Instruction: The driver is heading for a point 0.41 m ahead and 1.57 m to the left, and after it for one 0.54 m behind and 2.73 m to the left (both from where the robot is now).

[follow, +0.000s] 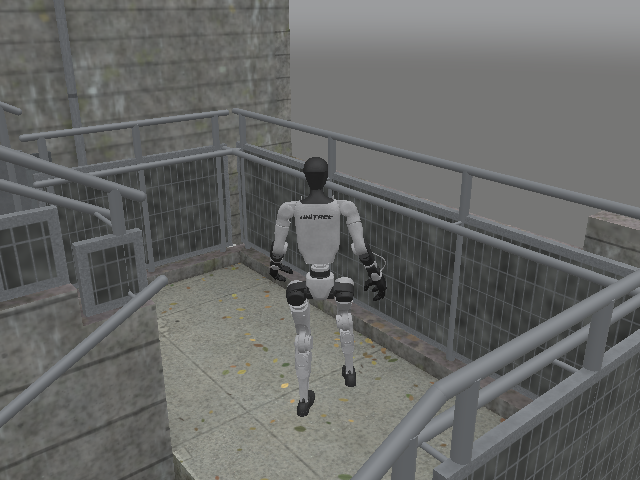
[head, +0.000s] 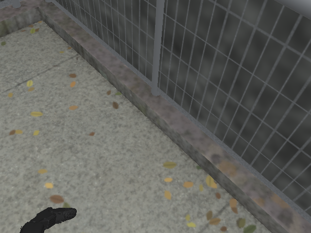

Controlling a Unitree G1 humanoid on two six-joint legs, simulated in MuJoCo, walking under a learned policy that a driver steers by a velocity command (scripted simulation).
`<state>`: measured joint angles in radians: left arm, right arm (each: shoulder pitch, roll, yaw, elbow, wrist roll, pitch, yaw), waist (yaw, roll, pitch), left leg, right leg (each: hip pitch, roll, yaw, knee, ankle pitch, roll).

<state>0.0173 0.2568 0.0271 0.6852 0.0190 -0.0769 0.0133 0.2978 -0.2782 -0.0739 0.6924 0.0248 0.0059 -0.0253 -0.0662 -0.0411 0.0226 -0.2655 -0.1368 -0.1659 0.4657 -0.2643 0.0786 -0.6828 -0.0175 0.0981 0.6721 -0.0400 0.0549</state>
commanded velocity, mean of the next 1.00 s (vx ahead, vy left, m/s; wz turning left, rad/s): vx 0.04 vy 0.00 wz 0.59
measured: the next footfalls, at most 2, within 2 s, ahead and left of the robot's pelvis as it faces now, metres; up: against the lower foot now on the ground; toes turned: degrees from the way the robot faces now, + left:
right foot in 0.08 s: +0.21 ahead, -0.12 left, +0.00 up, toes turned +7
left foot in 0.50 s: +0.10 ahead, +0.13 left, +0.00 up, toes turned +18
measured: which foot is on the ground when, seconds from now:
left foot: down 0.00-0.10, up 0.12-0.48, down 0.50-0.98, up 1.00-1.00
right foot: up 0.00-0.06, down 0.08-0.50, up 0.52-0.96, down 0.98-1.00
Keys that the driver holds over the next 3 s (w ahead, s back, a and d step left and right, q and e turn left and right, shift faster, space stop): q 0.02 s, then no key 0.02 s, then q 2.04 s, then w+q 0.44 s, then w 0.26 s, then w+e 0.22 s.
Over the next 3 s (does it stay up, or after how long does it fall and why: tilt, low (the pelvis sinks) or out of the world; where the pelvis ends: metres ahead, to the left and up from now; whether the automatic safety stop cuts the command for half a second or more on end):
stays up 0.03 0.33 0.00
